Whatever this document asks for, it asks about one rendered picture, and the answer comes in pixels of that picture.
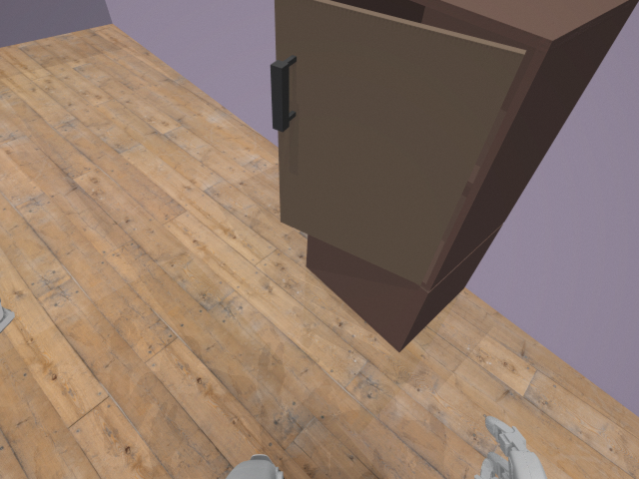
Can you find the left robot shin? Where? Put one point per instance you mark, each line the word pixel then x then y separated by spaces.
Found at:
pixel 261 457

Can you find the right robot hand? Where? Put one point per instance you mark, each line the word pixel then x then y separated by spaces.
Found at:
pixel 521 464

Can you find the handle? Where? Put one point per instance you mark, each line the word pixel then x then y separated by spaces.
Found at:
pixel 280 83

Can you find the cupboard door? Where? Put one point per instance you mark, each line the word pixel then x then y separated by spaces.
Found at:
pixel 391 117

